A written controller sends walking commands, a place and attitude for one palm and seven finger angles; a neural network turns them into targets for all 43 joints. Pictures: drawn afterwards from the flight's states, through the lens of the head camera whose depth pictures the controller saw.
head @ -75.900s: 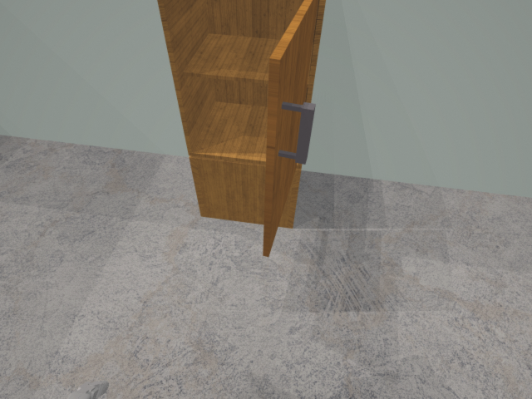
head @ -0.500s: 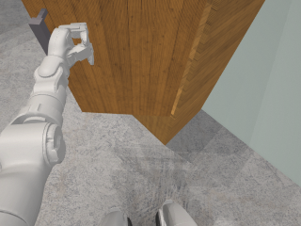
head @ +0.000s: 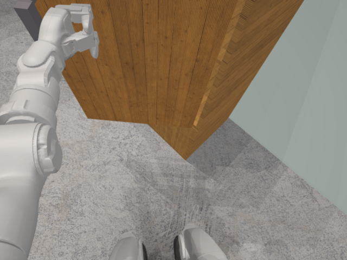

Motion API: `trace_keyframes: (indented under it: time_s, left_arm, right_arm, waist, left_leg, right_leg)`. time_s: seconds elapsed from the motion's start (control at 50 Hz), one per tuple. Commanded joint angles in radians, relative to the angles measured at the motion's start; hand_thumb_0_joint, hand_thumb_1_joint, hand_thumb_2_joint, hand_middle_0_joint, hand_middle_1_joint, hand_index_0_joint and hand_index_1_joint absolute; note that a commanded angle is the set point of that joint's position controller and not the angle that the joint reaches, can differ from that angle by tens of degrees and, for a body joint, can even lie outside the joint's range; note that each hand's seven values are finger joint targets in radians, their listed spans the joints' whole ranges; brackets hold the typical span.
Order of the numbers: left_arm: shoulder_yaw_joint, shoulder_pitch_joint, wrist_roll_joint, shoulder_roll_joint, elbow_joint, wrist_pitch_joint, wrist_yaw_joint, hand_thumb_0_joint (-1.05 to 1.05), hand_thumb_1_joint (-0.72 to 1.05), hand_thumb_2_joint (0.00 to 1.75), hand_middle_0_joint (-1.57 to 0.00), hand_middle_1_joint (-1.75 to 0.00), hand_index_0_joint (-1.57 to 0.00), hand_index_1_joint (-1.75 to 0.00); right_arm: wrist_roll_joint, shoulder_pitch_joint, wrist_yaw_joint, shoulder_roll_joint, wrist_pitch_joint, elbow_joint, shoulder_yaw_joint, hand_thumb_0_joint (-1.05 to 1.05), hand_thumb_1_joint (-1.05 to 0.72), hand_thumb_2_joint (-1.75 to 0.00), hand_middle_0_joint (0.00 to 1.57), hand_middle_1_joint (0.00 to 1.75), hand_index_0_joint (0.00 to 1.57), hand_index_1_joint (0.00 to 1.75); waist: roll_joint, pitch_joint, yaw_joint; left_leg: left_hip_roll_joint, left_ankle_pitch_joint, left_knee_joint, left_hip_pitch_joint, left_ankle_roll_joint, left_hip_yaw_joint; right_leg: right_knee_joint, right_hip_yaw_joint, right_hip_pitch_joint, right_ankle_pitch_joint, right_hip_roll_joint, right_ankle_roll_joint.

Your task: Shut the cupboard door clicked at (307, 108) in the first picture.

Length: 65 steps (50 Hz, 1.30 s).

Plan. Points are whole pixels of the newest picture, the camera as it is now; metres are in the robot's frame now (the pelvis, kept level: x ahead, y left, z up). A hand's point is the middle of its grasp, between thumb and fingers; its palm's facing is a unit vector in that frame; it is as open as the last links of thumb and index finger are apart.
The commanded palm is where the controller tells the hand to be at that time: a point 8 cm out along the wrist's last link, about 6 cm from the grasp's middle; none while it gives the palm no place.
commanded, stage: push the door shut along its arc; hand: left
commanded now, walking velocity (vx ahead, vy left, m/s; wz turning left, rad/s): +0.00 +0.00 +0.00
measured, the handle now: (45, 30) +0.59 +0.19 +0.13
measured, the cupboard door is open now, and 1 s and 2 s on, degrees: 41 27 27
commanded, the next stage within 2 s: pull the fist back off the door in 0.34 s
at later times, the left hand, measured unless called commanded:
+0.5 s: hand (112, 24) +0.58 +0.05 +0.14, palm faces -0.30 -0.95 +0.05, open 3.6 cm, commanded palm +0.61 +0.08 +0.13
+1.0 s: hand (112, 23) +0.57 +0.05 +0.15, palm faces +0.07 -1.00 -0.02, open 3.1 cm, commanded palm +0.53 +0.10 +0.13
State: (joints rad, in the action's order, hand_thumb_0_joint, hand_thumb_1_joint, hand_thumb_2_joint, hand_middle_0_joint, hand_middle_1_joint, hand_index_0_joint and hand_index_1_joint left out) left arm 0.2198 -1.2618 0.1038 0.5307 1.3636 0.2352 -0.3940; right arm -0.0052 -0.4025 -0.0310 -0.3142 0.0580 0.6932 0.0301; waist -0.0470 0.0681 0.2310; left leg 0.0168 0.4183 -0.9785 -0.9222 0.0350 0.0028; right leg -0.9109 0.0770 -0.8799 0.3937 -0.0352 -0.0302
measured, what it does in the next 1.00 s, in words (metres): stands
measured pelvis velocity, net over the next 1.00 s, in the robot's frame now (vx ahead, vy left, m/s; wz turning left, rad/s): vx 0.02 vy -0.01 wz -0.02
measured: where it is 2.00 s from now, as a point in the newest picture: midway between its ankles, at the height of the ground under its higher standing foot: outside the picture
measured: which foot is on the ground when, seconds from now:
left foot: down 0.00-1.00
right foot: down 0.00-1.00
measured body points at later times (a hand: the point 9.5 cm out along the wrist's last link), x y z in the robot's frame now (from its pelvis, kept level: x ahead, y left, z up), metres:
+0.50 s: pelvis -0.01 +0.00 -0.02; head +0.16 +0.00 +0.40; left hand +0.60 +0.11 +0.14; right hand -0.07 -0.26 -0.12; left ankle +0.02 +0.10 -0.68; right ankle +0.02 -0.11 -0.68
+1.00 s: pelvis +0.02 -0.01 +0.01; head +0.13 -0.02 +0.45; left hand +0.56 +0.11 +0.15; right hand -0.05 -0.25 -0.10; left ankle +0.02 +0.10 -0.68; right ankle +0.02 -0.11 -0.68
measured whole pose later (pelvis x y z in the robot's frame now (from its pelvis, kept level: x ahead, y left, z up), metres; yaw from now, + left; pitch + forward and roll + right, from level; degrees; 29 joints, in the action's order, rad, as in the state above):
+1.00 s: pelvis +0.02 -0.01 +0.01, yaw -1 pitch +21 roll -2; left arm 0.32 -1.12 -0.03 0.31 1.23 0.36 0.16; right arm 0.07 -0.53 0.09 -0.26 0.03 0.68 0.00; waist -0.07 0.13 0.22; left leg 0.03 0.42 -0.90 -0.85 0.02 0.03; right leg -0.86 0.05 -0.83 0.39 -0.05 -0.04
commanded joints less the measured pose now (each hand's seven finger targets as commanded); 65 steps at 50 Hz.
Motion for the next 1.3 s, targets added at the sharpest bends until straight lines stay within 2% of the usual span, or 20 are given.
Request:
trace_keyframes:
  time_s: [0.0, 0.18, 0.3, 0.36, 0.42, 0.44, 0.46, 0.5, 0.56, 0.6, 0.66, 0.76, 0.82, 0.9, 0.96, 1.02, 1.06, 1.12, 1.2, 1.28]
  left_arm:
    - [-0.025, -0.660, 0.019, 0.077, -0.235, 0.066, -0.015, 0.00, 0.90, 0.90, -1.30, -1.50, -1.30, -1.50]
    - [-0.045, -0.749, 0.013, 0.051, -0.202, 0.027, -0.011, 0.00, 0.90, 0.90, -1.30, -1.50, -1.30, -1.50]
    - [-0.052, -0.824, 0.001, 0.059, -0.210, 0.020, -0.016, 0.00, 0.90, 0.90, -1.30, -1.50, -1.30, -1.50]
    - [-0.040, -0.816, -0.009, 0.082, -0.158, 0.001, -0.019, 0.00, 0.90, 0.90, -1.30, -1.50, -1.30, -1.50]
    - [-0.053, -0.838, -0.017, 0.060, -0.156, 0.002, -0.016, 0.00, 0.90, 0.90, -1.30, -1.50, -1.30, -1.50]
    - [0.168, -0.866, 0.039, 0.126, -0.158, -0.029, 0.202, 0.00, 0.90, 0.90, -1.30, -1.50, -1.30, -1.50]
    - [0.139, -0.818, 0.001, 0.087, -0.126, -0.044, 0.317, 0.00, 0.90, 0.90, -1.30, -1.50, -1.30, -1.50]
    - [0.167, -0.782, -0.028, 0.056, -0.116, -0.041, 0.450, 0.00, 0.90, 0.90, -1.30, -1.50, -1.30, -1.50]
    - [0.191, -0.771, -0.153, 0.073, -0.219, 0.042, 0.646, 0.00, 0.90, 0.90, -1.30, -1.50, -1.30, -1.50]
    - [0.153, -0.719, -0.253, 0.084, -0.252, 0.108, 0.690, 0.00, 0.90, 0.90, -1.30, -1.50, -1.30, -1.50]
    - [0.113, -0.627, -0.299, 0.094, -0.240, 0.118, 0.649, 0.00, 0.90, 0.90, -1.30, -1.50, -1.30, -1.50]
    - [0.167, -0.566, -0.159, 0.104, -0.262, 0.027, 0.537, 0.00, 0.90, 0.90, -1.30, -1.50, -1.30, -1.50]
    - [0.173, -0.546, -0.092, 0.055, -0.339, 0.084, 0.531, 0.00, 0.90, 0.90, -1.30, -1.50, -1.30, -1.50]
    - [0.126, -0.419, -0.115, -0.017, -0.388, 0.211, 0.554, 0.00, 0.90, 0.90, -1.30, -1.50, -1.30, -1.50]
    - [0.051, -0.226, -0.150, -0.109, -0.263, 0.182, 0.540, 0.00, 0.90, 0.90, -1.30, -1.50, -1.30, -1.50]
    - [0.013, -0.179, -0.120, -0.162, -0.213, 0.099, 0.515, 0.00, 0.90, 0.90, -1.30, -1.50, -1.30, -1.50]
    - [0.034, -0.195, -0.073, -0.164, -0.276, 0.085, 0.508, 0.00, 0.90, 0.90, -1.30, -1.50, -1.30, -1.50]
    - [-0.003, -0.302, -0.023, -0.223, -0.466, 0.162, 0.523, 0.00, 0.90, 0.90, -1.30, -1.50, -1.30, -1.50]
    - [-0.005, -0.324, -0.062, -0.195, -0.602, 0.300, 0.568, 0.00, 0.90, 0.90, -1.30, -1.50, -1.30, -1.50]
    - [-0.049, -0.279, -0.140, -0.200, -0.437, 0.257, 0.584, 0.00, 0.90, 0.90, -1.30, -1.50, -1.30, -1.50]
  right_arm:
    - [0.005, -0.208, -0.013, -0.175, 0.028, 0.007, -0.068, 0.00, -0.90, -0.90, 0.20, 0.30, 0.20, 0.30]
    - [0.012, -0.222, -0.021, -0.181, 0.050, 0.044, -0.063, 0.00, -0.90, -0.90, 0.20, 0.30, 0.20, 0.30]
    - [0.015, -0.230, -0.021, -0.179, 0.069, 0.058, -0.062, 0.00, -0.90, -0.90, 0.20, 0.30, 0.20, 0.30]
    - [0.018, -0.237, -0.022, -0.176, 0.069, 0.060, -0.056, 0.00, -0.90, -0.90, 0.20, 0.30, 0.20, 0.30]
    - [0.022, -0.245, -0.022, -0.175, 0.072, 0.069, -0.057, 0.00, -0.90, -0.90, 0.20, 0.30, 0.20, 0.30]
    - [0.036, -0.297, -0.004, -0.141, 0.071, 0.024, -0.041, 0.00, -0.90, -0.90, 0.20, 0.30, 0.20, 0.30]
    - [0.046, -0.307, 0.018, -0.139, 0.070, 0.015, -0.039, 0.00, -0.90, -0.90, 0.20, 0.30, 0.20, 0.30]
    - [0.069, -0.322, 0.046, -0.140, 0.063, 0.007, -0.049, 0.00, -0.90, -0.90, 0.20, 0.30, 0.20, 0.30]
    - [0.116, -0.346, 0.101, -0.130, 0.053, -0.014, -0.059, 0.00, -0.90, -0.90, 0.20, 0.30, 0.20, 0.30]
    - [0.131, -0.363, 0.133, -0.130, 0.042, -0.015, -0.073, 0.00, -0.90, -0.90, 0.20, 0.30, 0.20, 0.30]
    - [0.117, -0.373, 0.148, -0.139, 0.010, -0.024, -0.087, 0.00, -0.90, -0.90, 0.20, 0.30, 0.20, 0.30]
    - [0.070, -0.349, 0.113, -0.139, -0.040, -0.069, -0.091, 0.00, -0.90, -0.90, 0.20, 0.30, 0.20, 0.30]
    - [0.066, -0.329, 0.103, -0.122, -0.030, -0.070, -0.087, 0.00, -0.90, -0.90, 0.20, 0.30, 0.20, 0.30]
    - [0.076, -0.314, 0.113, -0.108, -0.005, -0.045, -0.096, 0.00, -0.90, -0.90, 0.20, 0.30, 0.20, 0.30]
    - [0.068, -0.303, 0.126, -0.110, -0.018, -0.041, -0.104, 0.00, -0.90, -0.90, 0.20, 0.30, 0.20, 0.30]
    - [0.048, -0.280, 0.117, -0.117, -0.042, -0.060, -0.104, 0.00, -0.90, -0.90, 0.20, 0.30, 0.20, 0.30]
    - [0.039, -0.254, 0.107, -0.115, -0.049, -0.076, -0.107, 0.00, -0.90, -0.90, 0.20, 0.30, 0.20, 0.30]
    - [0.039, -0.200, 0.097, -0.098, -0.034, -0.085, -0.105, 0.00, -0.90, -0.90, 0.20, 0.30, 0.20, 0.30]
    - [0.048, -0.164, 0.094, -0.087, -0.003, -0.060, -0.113, 0.00, -0.90, -0.90, 0.20, 0.30, 0.20, 0.30]
    - [0.045, -0.159, 0.090, -0.092, -0.012, -0.035, -0.111, 0.00, -0.90, -0.90, 0.20, 0.30, 0.20, 0.30]
  waist:
    - [-0.139, 0.518, 0.096]
    - [-0.125, 0.532, 0.138]
    - [-0.174, 0.591, 0.145]
    - [-0.138, 0.556, 0.151]
    - [-0.169, 0.558, 0.159]
    - [-0.201, 0.565, 0.127]
    - [-0.170, 0.563, 0.131]
    - [-0.089, 0.556, 0.142]
    - [-0.146, 0.632, 0.105]
    - [-0.177, 0.688, 0.088]
    - [-0.153, 0.679, 0.074]
    - [-0.038, 0.660, 0.040]
    - [-0.027, 0.617, 0.029]
    - [-0.048, 0.567, 0.007]
    - [-0.006, 0.452, -0.003]
    - [0.050, 0.385, -0.003]
    - [0.066, 0.397, -0.021]
    - [-0.014, 0.455, -0.024]
    - [-0.048, 0.556, -0.037]
    - [-0.011, 0.464, -0.012]
  left_leg:
    - [0.010, -0.371, 0.042, 0.502, 0.009, -0.115]
    - [0.014, -0.337, 0.010, 0.472, 0.019, -0.123]
    - [0.013, -0.354, -0.009, 0.489, 0.016, -0.121]
    - [0.008, -0.317, -0.010, 0.419, 0.018, -0.111]
    - [0.010, -0.333, -0.013, 0.447, 0.016, -0.118]
    - [0.025, -0.278, -0.003, 0.348, 0.004, -0.125]
    - [0.025, -0.245, 0.008, 0.315, -0.002, -0.133]
    - [0.027, -0.262, 0.005, 0.290, 0.000, -0.141]
    - [0.016, -0.365, -0.032, 0.293, -0.008, -0.117]
    - [0.015, -0.460, -0.044, 0.347, -0.016, -0.113]
    - [0.007, -0.445, -0.006, 0.357, -0.013, -0.084]
    - [-0.018, -0.356, 0.088, 0.299, 0.001, -0.043]
    - [-0.014, -0.355, 0.111, 0.342, 0.000, -0.038]
    - [-0.012, -0.398, 0.108, 0.402, -0.004, -0.033]
    - [-0.017, -0.355, 0.128, 0.360, -0.004, -0.018]
    - [-0.030, -0.320, 0.165, 0.338, 0.000, -0.003]
    - [-0.034, -0.317, 0.178, 0.356, 0.000, 0.000]
    - [-0.029, -0.356, 0.167, 0.457, -0.008, -0.012]
    - [-0.023, -0.403, 0.128, 0.536, -0.011, -0.030]
    - [-0.024, -0.321, 0.136, 0.465, -0.008, -0.029]
  right_leg:
    - [0.096, -0.053, -0.016, -0.254, -0.015, 0.010]
    - [0.074, -0.037, -0.081, -0.207, -0.020, 0.009]
    - [0.056, -0.038, -0.104, -0.213, -0.022, 0.009]
    - [0.058, -0.035, -0.075, -0.204, -0.026, 0.008]
    - [0.053, -0.027, -0.116, -0.198, -0.027, 0.006]
    - [0.072, -0.049, -0.080, -0.177, -0.017, 0.010]
    - [0.059, -0.048, -0.066, -0.159, -0.015, 0.016]
    - [0.054, -0.048, -0.054, -0.175, -0.007, 0.026]
    - [0.022, -0.052, -0.026, -0.254, -0.003, 0.023]
    - [-0.003, -0.045, -0.024, -0.314, -0.010, 0.018]
    - [0.029, -0.048, 0.072, -0.355, -0.015, 0.014]
    - [0.124, -0.079, 0.325, -0.422, -0.021, 0.021]
    - [0.148, -0.077, 0.320, -0.423, -0.024, 0.024]
    - [0.138, -0.071, 0.284, -0.446, -0.024, 0.020]
    - [0.155, -0.064, 0.263, -0.414, -0.020, 0.017]
    - [0.191, -0.067, 0.310, -0.415, -0.015, 0.020]
    - [0.205, -0.070, 0.347, -0.421, -0.013, 0.019]
    - [0.189, -0.068, 0.321, -0.434, -0.015, 0.017]
    - [0.135, -0.069, 0.295, -0.441, -0.012, 0.016]
    - [0.135, -0.064, 0.238, -0.371, -0.002, 0.021]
